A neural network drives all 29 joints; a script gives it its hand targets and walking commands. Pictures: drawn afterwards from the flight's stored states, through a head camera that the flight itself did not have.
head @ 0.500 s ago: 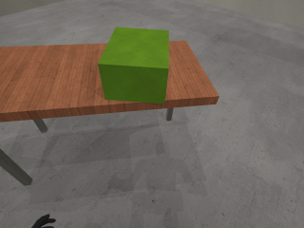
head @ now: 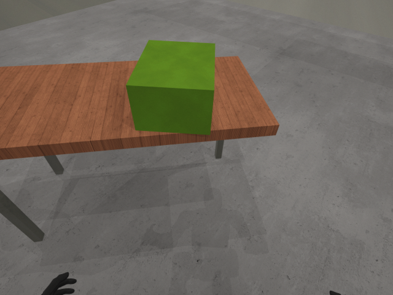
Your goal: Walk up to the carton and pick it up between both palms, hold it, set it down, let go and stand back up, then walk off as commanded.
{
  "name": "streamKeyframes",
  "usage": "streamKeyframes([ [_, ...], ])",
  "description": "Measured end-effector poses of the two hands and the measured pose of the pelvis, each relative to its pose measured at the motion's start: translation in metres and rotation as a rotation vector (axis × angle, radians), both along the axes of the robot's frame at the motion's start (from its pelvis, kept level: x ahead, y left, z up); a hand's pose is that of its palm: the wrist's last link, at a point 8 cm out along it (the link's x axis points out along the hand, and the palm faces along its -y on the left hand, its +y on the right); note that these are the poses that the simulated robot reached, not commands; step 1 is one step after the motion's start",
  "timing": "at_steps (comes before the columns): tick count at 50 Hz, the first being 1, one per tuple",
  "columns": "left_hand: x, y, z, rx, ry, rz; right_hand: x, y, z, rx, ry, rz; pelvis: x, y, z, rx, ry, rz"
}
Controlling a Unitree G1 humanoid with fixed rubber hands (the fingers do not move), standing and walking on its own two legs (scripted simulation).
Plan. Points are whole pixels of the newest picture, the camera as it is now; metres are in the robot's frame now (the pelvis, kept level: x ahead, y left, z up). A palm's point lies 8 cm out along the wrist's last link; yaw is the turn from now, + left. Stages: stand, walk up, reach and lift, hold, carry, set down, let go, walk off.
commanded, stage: stand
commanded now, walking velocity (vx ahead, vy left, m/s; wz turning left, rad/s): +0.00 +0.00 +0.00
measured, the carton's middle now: (177, 84) +0.79 +0.03 +0.02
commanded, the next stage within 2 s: none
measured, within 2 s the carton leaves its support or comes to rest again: neither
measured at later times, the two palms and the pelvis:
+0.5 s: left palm out of the picture +0.15 +0.30 -0.08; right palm out of the picture +0.09 -0.30 -0.08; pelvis +0.00 +0.00 +0.00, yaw +0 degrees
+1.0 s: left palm out of the picture +0.15 +0.30 -0.08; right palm out of the picture +0.09 -0.30 -0.08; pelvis +0.01 +0.00 +0.00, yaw +0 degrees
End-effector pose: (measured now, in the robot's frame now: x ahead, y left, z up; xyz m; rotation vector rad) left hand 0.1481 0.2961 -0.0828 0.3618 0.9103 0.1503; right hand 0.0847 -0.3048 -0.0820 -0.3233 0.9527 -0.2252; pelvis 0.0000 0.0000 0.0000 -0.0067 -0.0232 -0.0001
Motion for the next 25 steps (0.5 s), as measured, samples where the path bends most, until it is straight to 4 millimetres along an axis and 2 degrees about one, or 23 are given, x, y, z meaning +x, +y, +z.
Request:
streamKeyframes([
  [25, -0.0012, 0.0030, -0.0021, -0.003, 0.026, 0.006, 0.0019, 0.0012, 0.0011, -0.006, 0.011, -0.005, 0.0035, 0.0022, 0.0019, -0.004, 0.012, 0.000],
])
